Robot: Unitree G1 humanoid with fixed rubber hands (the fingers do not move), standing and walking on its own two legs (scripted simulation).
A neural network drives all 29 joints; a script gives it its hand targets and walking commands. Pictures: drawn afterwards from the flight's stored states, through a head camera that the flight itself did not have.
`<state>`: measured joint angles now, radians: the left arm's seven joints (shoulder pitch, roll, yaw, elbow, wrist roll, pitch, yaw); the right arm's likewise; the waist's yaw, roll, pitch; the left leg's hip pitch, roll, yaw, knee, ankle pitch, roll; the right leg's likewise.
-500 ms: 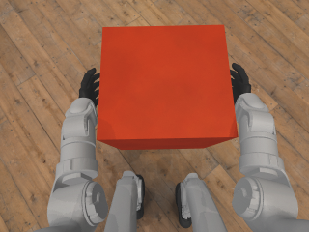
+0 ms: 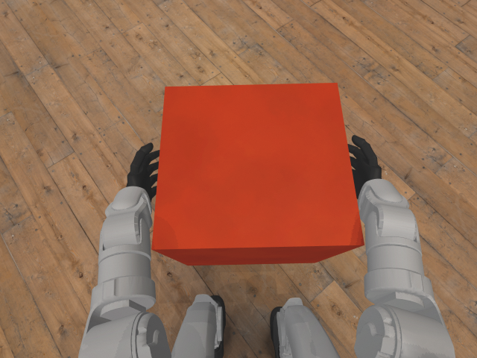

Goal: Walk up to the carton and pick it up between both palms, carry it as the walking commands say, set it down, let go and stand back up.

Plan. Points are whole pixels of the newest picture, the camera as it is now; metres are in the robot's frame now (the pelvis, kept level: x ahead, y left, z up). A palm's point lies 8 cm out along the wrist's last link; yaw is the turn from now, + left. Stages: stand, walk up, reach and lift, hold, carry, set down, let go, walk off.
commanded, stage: reach and lift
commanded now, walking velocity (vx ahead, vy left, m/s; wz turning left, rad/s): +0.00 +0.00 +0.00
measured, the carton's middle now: (251, 188) +0.42 +0.00 -0.11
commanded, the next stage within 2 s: none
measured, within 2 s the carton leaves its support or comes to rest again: neither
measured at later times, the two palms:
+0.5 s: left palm (123, 188) +0.37 +0.19 +0.02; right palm (388, 178) +0.38 -0.19 +0.03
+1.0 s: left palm (101, 186) +0.35 +0.19 +0.09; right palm (422, 176) +0.35 -0.19 +0.10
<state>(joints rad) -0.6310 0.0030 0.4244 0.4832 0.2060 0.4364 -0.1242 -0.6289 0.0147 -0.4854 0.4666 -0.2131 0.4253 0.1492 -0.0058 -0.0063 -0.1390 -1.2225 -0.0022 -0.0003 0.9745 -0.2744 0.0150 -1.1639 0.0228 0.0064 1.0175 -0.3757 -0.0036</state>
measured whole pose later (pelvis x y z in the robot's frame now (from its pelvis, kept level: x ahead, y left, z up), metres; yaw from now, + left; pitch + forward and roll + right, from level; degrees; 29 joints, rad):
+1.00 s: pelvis +0.04 +0.00 +0.09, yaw +0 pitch +4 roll +0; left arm -0.33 -0.03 0.33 0.32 0.23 0.55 -0.15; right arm -0.34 0.06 -0.38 0.33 -0.22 0.53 0.16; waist -0.01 -0.02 0.01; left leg -0.36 0.00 0.00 0.42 -0.13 0.01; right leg -0.30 0.02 0.02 0.44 -0.21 -0.01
